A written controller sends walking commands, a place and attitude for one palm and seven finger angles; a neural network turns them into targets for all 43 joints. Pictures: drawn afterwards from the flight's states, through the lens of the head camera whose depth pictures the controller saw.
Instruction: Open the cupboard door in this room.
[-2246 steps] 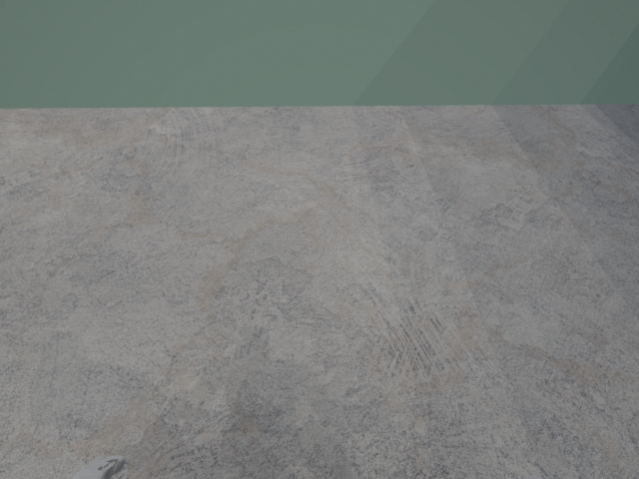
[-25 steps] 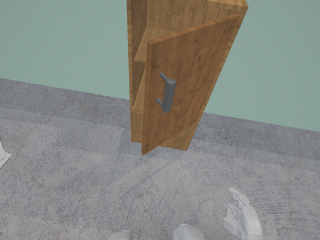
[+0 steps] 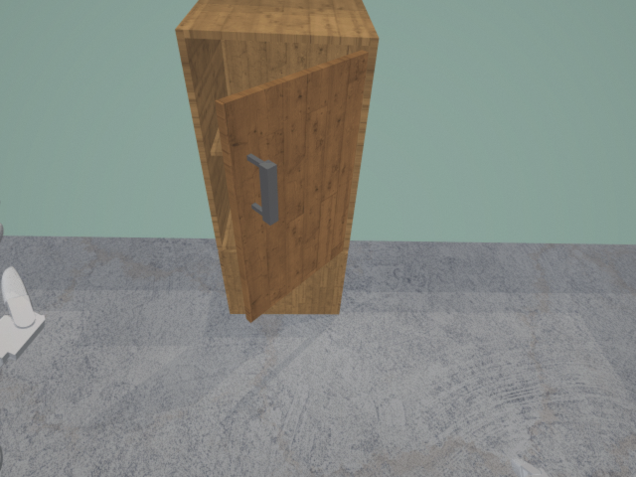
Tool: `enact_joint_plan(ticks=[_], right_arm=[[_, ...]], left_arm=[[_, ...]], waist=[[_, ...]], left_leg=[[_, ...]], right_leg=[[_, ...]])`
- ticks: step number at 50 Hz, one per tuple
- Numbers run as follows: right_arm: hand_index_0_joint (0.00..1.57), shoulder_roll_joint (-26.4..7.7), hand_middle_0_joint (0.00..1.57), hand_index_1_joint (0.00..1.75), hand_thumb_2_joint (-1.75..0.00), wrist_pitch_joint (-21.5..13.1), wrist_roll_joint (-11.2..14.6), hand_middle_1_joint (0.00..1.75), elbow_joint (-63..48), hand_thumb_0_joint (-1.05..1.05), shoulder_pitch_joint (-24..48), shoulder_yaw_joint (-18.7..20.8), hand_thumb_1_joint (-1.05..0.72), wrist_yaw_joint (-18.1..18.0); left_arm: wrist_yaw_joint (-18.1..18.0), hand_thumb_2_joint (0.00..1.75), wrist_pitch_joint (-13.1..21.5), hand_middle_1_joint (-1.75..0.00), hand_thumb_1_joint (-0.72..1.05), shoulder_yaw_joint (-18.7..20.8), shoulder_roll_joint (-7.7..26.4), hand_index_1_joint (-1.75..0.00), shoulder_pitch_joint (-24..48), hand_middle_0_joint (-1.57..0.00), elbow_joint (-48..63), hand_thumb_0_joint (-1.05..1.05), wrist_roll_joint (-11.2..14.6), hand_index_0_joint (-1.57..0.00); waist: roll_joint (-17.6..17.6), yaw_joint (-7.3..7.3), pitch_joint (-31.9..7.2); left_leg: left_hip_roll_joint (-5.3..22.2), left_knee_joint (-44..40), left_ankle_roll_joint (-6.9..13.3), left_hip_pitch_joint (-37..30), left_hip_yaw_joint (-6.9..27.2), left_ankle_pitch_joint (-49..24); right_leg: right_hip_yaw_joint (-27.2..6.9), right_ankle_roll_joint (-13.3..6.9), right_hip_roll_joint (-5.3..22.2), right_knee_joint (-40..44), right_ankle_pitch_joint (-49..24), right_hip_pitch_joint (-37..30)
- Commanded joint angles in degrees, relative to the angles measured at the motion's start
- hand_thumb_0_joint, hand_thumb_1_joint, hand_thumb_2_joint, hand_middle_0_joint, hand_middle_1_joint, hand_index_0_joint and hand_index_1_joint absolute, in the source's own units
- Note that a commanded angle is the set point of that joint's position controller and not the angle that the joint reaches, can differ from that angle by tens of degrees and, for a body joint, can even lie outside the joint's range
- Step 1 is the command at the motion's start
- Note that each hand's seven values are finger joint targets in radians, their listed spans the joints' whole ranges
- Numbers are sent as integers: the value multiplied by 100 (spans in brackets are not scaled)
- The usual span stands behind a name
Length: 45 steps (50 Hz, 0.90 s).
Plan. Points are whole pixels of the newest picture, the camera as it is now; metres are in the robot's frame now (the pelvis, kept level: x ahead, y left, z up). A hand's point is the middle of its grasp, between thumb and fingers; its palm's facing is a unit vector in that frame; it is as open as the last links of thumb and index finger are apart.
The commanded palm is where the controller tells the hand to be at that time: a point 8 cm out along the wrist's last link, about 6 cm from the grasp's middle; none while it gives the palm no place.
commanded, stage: stop stepping back and stand still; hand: left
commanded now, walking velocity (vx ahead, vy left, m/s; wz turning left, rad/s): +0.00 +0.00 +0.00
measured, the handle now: (261, 189) +0.60 +0.13 +0.04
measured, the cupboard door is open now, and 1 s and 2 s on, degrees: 46 46 46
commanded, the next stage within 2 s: let the arm hang, fingers relaxed in 0.36 s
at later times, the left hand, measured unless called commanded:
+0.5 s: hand (99, 339) +0.21 +0.23 +0.14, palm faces +0.35 -0.81 -0.47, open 7.4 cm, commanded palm none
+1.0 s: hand out of the picture -0.09 +0.20 -0.16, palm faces +0.02 -0.98 -0.21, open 7.2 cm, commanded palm none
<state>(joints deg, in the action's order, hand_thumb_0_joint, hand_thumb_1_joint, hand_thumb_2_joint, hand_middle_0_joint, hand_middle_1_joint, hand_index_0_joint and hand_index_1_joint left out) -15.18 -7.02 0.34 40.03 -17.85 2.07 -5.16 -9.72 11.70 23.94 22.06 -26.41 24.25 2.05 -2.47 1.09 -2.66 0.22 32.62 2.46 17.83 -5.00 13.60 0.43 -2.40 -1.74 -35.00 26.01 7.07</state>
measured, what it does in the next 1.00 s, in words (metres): steps on the spot: left foot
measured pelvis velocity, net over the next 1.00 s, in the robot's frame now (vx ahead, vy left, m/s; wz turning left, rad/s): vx -0.03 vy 0.00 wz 0.00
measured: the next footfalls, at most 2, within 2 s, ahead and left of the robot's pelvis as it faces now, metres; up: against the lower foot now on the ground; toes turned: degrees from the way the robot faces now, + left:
left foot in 0.42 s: +0.05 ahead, +0.11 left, +0.00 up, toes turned +0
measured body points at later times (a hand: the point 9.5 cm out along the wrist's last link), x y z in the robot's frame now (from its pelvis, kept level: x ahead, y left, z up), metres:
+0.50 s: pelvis -0.01 -0.02 +0.01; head +0.00 -0.03 +0.46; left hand +0.19 +0.27 +0.17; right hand +0.15 -0.27 -0.08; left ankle +0.01 +0.11 -0.72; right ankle -0.03 -0.08 -0.72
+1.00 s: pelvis -0.03 +0.00 +0.02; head -0.01 +0.01 +0.47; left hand -0.09 +0.25 -0.14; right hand -0.04 -0.22 -0.14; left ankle +0.01 +0.11 -0.72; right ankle -0.03 -0.08 -0.72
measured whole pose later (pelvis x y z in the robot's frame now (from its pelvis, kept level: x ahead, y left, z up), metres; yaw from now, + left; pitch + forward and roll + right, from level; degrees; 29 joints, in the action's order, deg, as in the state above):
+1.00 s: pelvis -0.03 +0.00 +0.02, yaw +0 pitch -2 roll -1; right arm -9.2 1.8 -1.2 64.6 -15.6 -0.8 -1.2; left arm -0.9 -1.2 0.1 12.2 -19.2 -67.2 -0.5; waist -0.2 -0.9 4.1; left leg -0.4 23.3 1.3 13.1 -0.4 8.7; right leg 5.2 -2.6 -1.8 -21.0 11.4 8.2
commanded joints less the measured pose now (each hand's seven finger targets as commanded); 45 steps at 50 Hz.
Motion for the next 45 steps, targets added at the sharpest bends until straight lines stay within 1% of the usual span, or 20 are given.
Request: enact_joint_plan(ticks=[1, 3, 6, 7, 8, 9, 10, 13, 15, 18, 22, 23, 24, 27, 29, 31, 35, 37, 43, 45], right_arm=[[20, -375, 20, 30, -90, -471, -136, 30, -1066, 0, 837, 57, -90, 48], [20, -359, 20, 30, -90, -550, -119, 30, -1043, 0, 901, 40, -90, 92], [20, -344, 20, 30, -90, -485, -66, 30, -1181, 0, 997, -17, -90, 81], [20, -334, 20, 30, -90, -440, -55, 30, -1220, 0, 1021, -20, -90, 86], [20, -315, 20, 30, -90, -384, -67, 30, -1251, 0, 991, 5, -90, 93], [20, -291, 20, 30, -90, -335, -44, 30, -1247, 0, 975, 67, -90, 130], [20, -286, 20, 30, -90, -308, -24, 30, -1181, 0, 960, 91, -90, 151], [20, -210, 20, 30, -90, -334, -38, 30, -970, 0, 803, -36, -90, 151], [20, -166, 20, 30, -90, -354, -39, 30, -1028, 0, 1014, -75, -90, 78], [20, -220, 20, 30, -90, -379, -58, 30, -1073, 0, 1045, -66, -90, 63], [20, -405, 20, 30, -90, -312, 4, 30, -1254, 0, 1136, 49, -90, 87], [20, -1508, 20, 30, -90, -397, -83, 30, 131, 0, 1310, 341, -90, 562], [20, -1134, 20, 30, -90, -73, -62, 30, 84, 0, 847, 361, -90, 521], [20, -972, 20, 30, -90, 296, -106, 30, 54, 0, 906, 155, -90, 515], [20, -1000, 20, 30, -90, 410, -139, 30, 110, 0, 1001, 117, -90, 515], [20, -993, 20, 30, -90, 523, -169, 30, 379, 0, 1070, 68, -90, 505], [20, -717, 20, 30, -90, 661, -189, 30, 907, 0, 1214, -140, -90, 466], [20, -580, 20, 30, -90, 692, -176, 30, 1192, 0, 1176, -202, -90, 436], [20, -341, 20, 30, -90, 742, -157, 30, 1892, 0, 587, -178, -90, 372], [20, -297, 20, 30, -90, 755, -148, 30, 2028, 0, 395, -157, -90, 351]], left_arm=[[-47, 90, 485, -30, 90, 893, 1434, -30, -60, -20, 1761, 0, -2, -20], [-62, 90, 457, -30, 90, 1003, 1414, -30, -178, -20, 1866, 0, -34, -20], [-83, 90, 389, -30, 90, 1033, 1265, -30, -655, -20, 1570, 0, -41, -20], [-73, 90, 403, -30, 90, 1066, 1305, -30, -686, -20, 1418, 0, -57, -20], [-52, 90, 424, -30, 90, 1070, 1322, -30, -636, -20, 1262, 0, -57, -20], [-24, 90, 368, -30, 90, 1022, 1301, -30, -685, -20, 1126, 0, -21, -20], [-4, 90, 343, -30, 90, 837, 1140, -30, -522, -20, 1091, 0, 4, -20], [-39, 90, 507, -30, 90, 797, 1151, -30, -87, -20, 837, 0, -65, -20], [-43, 90, 483, -30, 90, 611, 1043, -30, 137, -20, 740, 0, -102, -20], [-47, 90, 421, -30, 90, 467, 983, -30, 318, -20, 999, 0, -83, -20], [-33, 90, 419, -30, 90, 587, 1132, -30, 124, -20, 1570, 0, -18, -20], [804, 90, -510, -30, 90, -1805, 142, -30, -9, -20, -3237, 0, -532, -20], [934, 90, -952, -30, 90, -1668, 5, -30, -168, -20, -3356, 0, -475, -20], [990, 90, -1001, -30, 90, -1797, 110, -30, 633, -20, -4120, 0, -420, -20], [991, 90, -967, -30, 90, -1859, 341, -30, 1104, -20, -4805, 0, -410, -20], [958, 90, -998, -30, 90, -1953, 421, -30, 1385, -20, -5607, 0, -366, -20], [896, 90, -1135, -30, 90, -2183, 101, -30, 1556, -20, -6902, 0, -302, -20], [895, 90, -1143, -30, 90, -2241, -30, -30, 1400, -20, -7470, 0, -279, -20], [882, 90, -1100, -30, 90, -2263, -269, -30, 1109, -20, -8460, 0, -250, -20], [870, 90, -1110, -30, 90, -2288, -364, -30, 1028, -20, -8653, 0, -250, -20]], waist=[[1669, -7, -219], [1324, -45, 126], [1460, -100, 119], [1139, -84, 184], [461, -35, 284], [-597, -61, 299], [-953, -68, 575], [-284, 28, 93], [-295, -73, -12], [-350, -134, -111], [348, -229, -302], [451, 58, -102], [580, -50, -518], [-463, -149, -369], [-923, -91, -272], [-470, -58, -326], [839, -123, -16], [1071, -155, 122], [949, -78, 347], [532, -55, 496]], left_leg=[[1839, -1691, 991, -1142, 2760, -838], [1601, -1897, 811, -49, 1996, 233], [1048, -1708, 275, 1005, 846, 1559], [795, -1317, 103, 1247, 577, 1650], [394, -496, -92, 1174, 351, 1489], [63, 877, -245, 998, 264, 1153], [0, 1894, -284, 1059, 448, 979], [216, 1762, -318, 1047, 576, 668], [123, 861, -235, 642, 322, 572], [1, -279, -129, -158, 188, -100], [613, -825, 46, -1171, 684, -1764], [738, 236, 91, -457, 983, -3212], [701, 126, 118, -670, 809, -3562], [698, -93, 168, -30, 1094, -1784], [457, -19, 13, -185, 933, -1553], [365, -155, -78, -331, 840, -1458], [616, -1008, -20, -377, 1163, -1134], [556, -1224, -58, -346, 1135, -577], [487, -1363, -120, -549, 1026, 18], [522, -1414, -92, -566, 1060, 92]], right_leg=[[-104, 292, 117, -1693, 584, 1723], [-16, 272, 219, -1186, 293, 1008], [438, 233, 152, 325, -526, -396], [225, 170, 238, 831, -710, -554], [-590, -51, 568, 1530, -419, -135], [-2161, -377, 1369, 2406, 583, 648], [-2915, -533, 1873, 2759, 79, 1044], [-1458, -606, 1632, 1792, -2726, 75], [-1031, -440, 1389, 1523, -3421, -142], [-865, -107, 1167, 1492, -3385, -85], [-681, 438, 607, 1277, -2776, 290], [-254, 143, 949, 302, -4245, 749], [-511, 68, 833, 281, -4418, 495], [-394, -62, 813, 554, -2970, 422], [-617, -190, 1015, 845, -3231, 448], [-659, -269, 1146, 865, -3582, 231], [-465, -4, 762, 1259, -1850, 146], [-556, -27, 756, 1582, -1404, 72], [-531, -104, 818, 2060, -889, 273], [-446, -86, 782, 2082, -799, 396]])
